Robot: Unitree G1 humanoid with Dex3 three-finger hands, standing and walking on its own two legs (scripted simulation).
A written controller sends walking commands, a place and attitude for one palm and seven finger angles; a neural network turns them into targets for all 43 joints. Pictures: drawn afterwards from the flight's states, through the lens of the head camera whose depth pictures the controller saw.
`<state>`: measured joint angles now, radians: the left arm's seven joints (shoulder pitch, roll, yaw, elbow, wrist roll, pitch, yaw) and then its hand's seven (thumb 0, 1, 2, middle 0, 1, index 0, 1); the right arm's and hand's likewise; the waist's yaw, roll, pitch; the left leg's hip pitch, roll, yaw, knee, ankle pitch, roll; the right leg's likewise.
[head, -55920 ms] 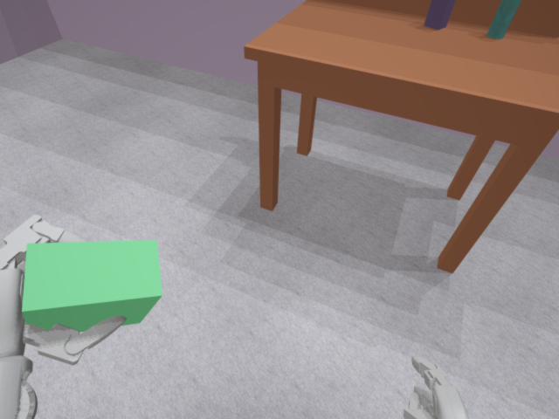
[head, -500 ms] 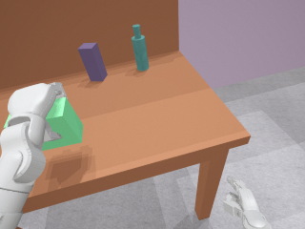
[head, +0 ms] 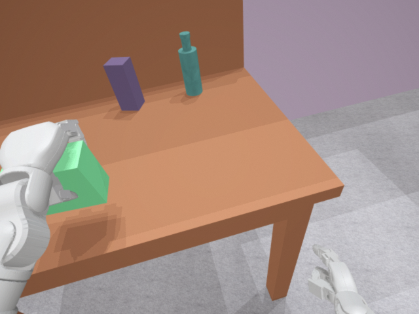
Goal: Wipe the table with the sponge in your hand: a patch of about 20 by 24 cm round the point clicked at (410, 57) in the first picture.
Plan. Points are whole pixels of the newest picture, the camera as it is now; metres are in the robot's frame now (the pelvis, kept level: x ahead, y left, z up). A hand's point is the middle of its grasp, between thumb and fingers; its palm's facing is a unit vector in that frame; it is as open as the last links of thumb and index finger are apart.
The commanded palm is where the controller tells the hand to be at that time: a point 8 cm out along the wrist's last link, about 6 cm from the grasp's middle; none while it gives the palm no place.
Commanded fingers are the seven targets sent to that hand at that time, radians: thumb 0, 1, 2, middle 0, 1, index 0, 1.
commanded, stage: bring the sponge back beside the body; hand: left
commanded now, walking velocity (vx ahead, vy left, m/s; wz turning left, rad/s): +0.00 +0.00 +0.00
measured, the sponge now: (65, 185) +0.26 +0.32 +0.15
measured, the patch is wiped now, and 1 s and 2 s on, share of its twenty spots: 1.00 1.00 1.00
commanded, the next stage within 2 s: step back with the hand held close in 1.26 s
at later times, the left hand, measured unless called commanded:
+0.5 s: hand (43, 182) +0.23 +0.30 +0.20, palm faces +0.22 -0.07 -0.97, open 10.2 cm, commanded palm +0.17 +0.30 +0.26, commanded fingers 0.00 0.10 1.30 -1.20 -1.60 -1.20 -1.60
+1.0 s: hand (39, 207) +0.19 +0.29 +0.19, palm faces +0.21 -0.10 -0.97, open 10.2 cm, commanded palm +0.14 +0.29 +0.26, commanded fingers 0.00 0.10 1.30 -1.20 -1.60 -1.20 -1.60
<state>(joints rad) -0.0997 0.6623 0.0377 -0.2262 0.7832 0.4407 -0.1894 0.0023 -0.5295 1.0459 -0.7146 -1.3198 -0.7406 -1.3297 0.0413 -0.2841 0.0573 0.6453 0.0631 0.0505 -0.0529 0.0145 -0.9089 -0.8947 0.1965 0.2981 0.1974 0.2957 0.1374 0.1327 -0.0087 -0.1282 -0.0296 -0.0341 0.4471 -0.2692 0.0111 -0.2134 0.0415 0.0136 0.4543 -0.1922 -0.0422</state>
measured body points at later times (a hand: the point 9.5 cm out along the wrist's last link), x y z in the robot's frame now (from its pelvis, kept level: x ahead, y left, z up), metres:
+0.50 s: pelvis -0.01 +0.01 +0.00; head -0.03 -0.04 +0.45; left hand +0.21 +0.30 +0.25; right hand +0.26 -0.16 -0.06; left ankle -0.02 +0.12 -0.74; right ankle +0.04 -0.09 -0.74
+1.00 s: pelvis -0.01 +0.01 +0.00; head -0.05 -0.05 +0.45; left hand +0.17 +0.29 +0.24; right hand +0.25 -0.17 -0.06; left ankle -0.02 +0.12 -0.74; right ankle +0.04 -0.09 -0.74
